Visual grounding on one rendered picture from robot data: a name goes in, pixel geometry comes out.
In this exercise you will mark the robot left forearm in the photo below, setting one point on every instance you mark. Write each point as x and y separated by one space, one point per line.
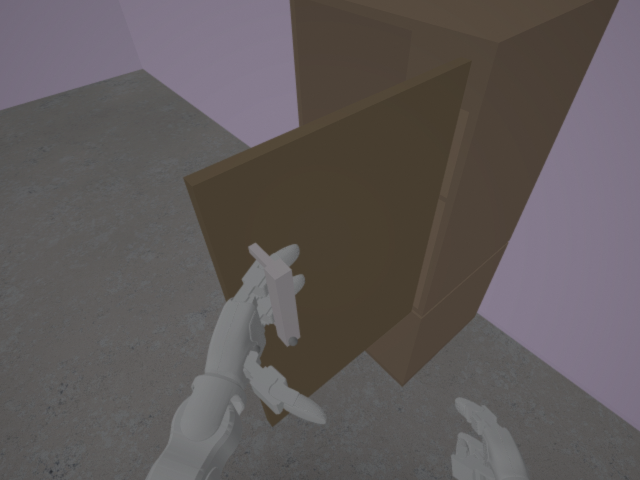
205 431

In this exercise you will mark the handle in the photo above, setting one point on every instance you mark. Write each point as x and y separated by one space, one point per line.
281 292

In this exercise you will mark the cupboard door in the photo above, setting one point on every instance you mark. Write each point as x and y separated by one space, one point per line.
357 191

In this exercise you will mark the right robot hand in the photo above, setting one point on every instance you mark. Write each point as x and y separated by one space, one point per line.
497 458

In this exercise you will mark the left robot hand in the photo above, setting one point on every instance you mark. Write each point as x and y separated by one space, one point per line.
240 327

